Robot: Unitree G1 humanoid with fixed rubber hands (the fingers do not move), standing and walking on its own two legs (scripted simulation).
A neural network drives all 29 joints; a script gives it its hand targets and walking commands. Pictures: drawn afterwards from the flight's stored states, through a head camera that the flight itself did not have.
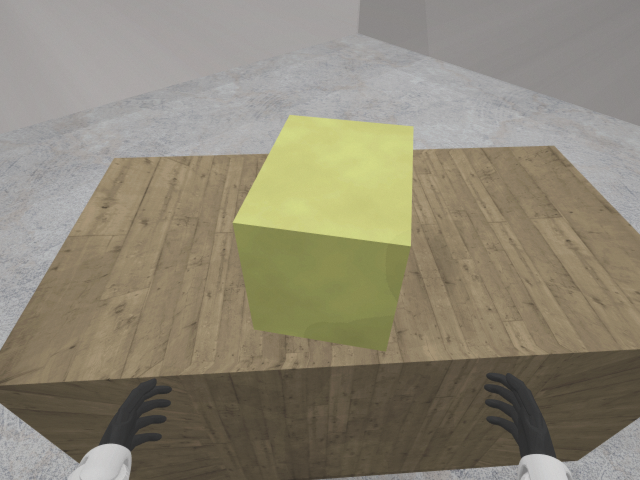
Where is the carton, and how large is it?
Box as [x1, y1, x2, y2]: [233, 115, 413, 351]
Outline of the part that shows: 289,115 233,221 254,329 385,351 410,247 413,126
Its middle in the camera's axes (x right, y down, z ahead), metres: +0.03 -0.02 +0.70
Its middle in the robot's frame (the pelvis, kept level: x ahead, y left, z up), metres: +0.52 -0.01 +0.01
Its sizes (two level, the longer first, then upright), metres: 0.318 0.235 0.255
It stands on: a pedestal, 0.63 m high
